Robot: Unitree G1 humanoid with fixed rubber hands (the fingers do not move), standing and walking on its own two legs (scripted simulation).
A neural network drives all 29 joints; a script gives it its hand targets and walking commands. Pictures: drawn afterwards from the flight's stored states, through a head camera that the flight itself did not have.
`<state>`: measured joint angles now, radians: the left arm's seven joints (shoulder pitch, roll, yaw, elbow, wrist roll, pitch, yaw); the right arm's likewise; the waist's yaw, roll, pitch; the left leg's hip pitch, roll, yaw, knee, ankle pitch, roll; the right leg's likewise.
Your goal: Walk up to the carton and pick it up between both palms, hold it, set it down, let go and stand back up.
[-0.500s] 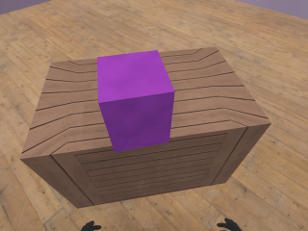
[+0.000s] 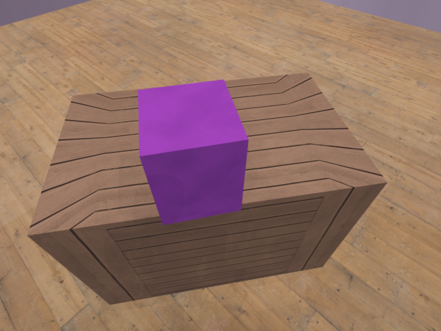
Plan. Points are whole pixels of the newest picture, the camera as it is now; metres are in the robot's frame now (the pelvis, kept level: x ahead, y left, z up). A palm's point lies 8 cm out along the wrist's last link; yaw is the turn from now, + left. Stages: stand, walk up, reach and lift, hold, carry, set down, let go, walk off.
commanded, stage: stand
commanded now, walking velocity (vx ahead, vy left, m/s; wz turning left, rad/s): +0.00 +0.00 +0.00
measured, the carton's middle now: (192, 153) +0.51 +0.07 +0.00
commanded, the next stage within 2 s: walk up in 1.48 s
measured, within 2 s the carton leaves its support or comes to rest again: neither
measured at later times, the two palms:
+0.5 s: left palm out of the picture +0.00 +0.20 -0.14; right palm out of the picture +0.00 -0.21 -0.14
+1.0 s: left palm out of the picture -0.02 +0.18 -0.14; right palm out of the picture -0.02 -0.20 -0.14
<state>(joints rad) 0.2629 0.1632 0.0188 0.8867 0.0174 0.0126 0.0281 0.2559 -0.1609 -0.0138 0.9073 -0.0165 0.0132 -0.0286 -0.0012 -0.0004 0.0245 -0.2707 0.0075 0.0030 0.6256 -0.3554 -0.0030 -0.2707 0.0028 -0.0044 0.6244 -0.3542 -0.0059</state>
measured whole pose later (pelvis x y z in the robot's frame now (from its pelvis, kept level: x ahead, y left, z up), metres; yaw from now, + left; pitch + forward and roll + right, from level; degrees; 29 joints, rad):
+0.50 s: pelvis +0.01 +0.00 +0.01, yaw +0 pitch -2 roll +0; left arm 0.28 0.10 0.02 1.12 0.01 0.00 0.04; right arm 0.27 -0.10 -0.02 1.14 -0.01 0.00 -0.04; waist 0.00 0.00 0.06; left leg -0.15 0.01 0.00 0.49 -0.30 -0.01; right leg -0.15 0.01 0.00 0.49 -0.30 -0.01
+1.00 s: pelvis +0.00 -0.01 +0.01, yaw +0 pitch -3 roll +0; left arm 0.29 0.08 0.01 1.18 0.01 -0.01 0.05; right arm 0.27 -0.08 -0.01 1.20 -0.01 0.00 -0.05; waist 0.00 0.00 0.06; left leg -0.13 0.02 0.00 0.45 -0.28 -0.02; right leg -0.13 0.02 -0.01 0.45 -0.28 -0.02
